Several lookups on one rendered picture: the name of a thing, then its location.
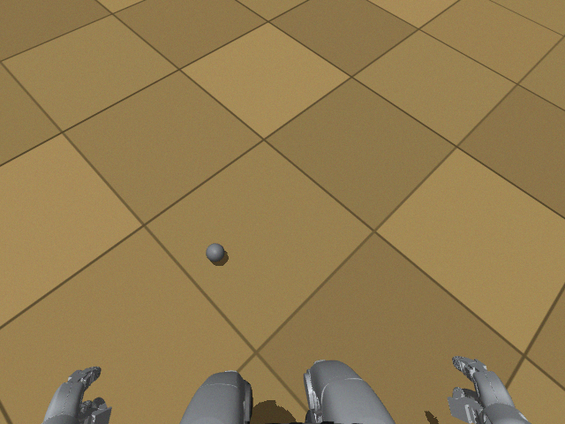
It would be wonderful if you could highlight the ball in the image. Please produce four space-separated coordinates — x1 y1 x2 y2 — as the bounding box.
206 244 224 261

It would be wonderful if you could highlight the left robot hand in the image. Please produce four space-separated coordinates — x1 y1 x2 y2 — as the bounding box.
43 367 112 424

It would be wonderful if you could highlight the right robot arm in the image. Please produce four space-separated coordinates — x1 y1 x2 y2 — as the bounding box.
482 403 531 424

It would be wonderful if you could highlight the right robot hand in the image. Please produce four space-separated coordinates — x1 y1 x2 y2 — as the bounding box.
448 356 515 424

